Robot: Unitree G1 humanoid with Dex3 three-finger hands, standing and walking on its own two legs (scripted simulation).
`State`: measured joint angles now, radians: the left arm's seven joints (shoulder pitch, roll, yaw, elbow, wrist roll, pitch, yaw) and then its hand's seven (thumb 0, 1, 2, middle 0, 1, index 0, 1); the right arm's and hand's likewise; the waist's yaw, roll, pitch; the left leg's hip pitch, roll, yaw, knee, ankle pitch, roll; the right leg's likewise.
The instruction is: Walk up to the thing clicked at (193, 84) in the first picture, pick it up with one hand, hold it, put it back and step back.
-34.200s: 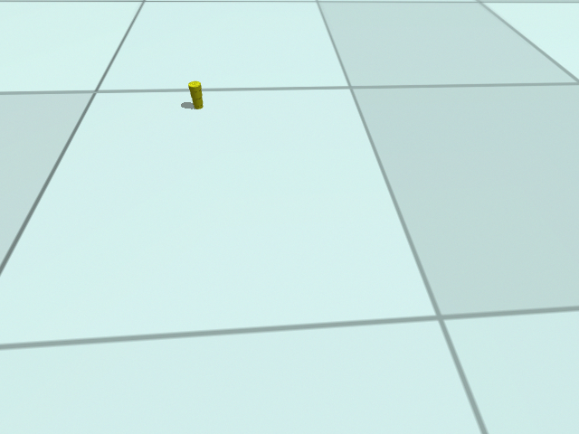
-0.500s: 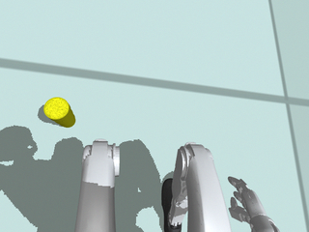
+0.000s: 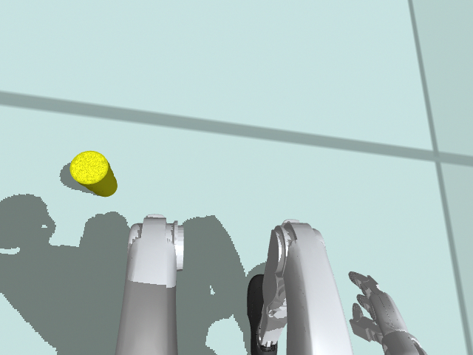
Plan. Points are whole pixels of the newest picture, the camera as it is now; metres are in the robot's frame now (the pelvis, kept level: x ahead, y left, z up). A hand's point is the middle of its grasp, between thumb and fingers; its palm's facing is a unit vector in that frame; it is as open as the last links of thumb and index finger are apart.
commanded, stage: go down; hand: left
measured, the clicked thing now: (98, 177) +0.44 +0.31 -0.31
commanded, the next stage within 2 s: none
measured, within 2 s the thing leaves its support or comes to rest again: neither
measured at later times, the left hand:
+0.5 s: hand out of the picture +0.32 +0.46 +0.03, palm faces +0.36 -0.93 -0.06, open 16.3 cm
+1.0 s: hand out of the picture +0.32 +0.45 +0.03, palm faces +0.35 -0.93 -0.07, open 16.3 cm
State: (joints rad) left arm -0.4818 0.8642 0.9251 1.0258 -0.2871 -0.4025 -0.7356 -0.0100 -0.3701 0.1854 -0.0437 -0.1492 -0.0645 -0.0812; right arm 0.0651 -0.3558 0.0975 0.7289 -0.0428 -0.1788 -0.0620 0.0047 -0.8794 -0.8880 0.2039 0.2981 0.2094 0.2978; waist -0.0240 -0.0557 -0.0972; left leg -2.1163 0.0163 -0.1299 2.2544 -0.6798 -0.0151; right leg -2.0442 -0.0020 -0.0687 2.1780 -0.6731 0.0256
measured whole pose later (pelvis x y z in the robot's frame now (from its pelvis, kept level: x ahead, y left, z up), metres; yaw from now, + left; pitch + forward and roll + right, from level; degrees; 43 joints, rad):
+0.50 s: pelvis +0.00 +0.00 +0.01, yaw +0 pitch +31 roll -7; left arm -0.46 0.84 0.92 1.00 -0.30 -0.39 -0.74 -0.01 -0.33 0.20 -0.04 -0.16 -0.07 -0.08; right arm 0.06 -0.36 0.09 0.72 -0.04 -0.18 -0.06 0.00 -0.88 -0.89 0.20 0.30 0.21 0.30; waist -0.02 -0.05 -0.10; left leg -2.11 0.02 -0.13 2.24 -0.68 -0.02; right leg -2.03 0.00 -0.07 2.16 -0.68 0.02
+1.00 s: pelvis +0.00 +0.00 +0.01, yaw +0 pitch +31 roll -7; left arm -0.45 0.83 0.91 0.98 -0.30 -0.39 -0.74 -0.01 -0.32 0.20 -0.04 -0.17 -0.07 -0.09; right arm 0.07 -0.36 0.09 0.72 -0.03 -0.18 -0.07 0.00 -0.88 -0.89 0.20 0.30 0.21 0.30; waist -0.02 -0.05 -0.10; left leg -2.10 0.02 -0.13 2.23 -0.68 -0.02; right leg -2.03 0.00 -0.07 2.15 -0.68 0.02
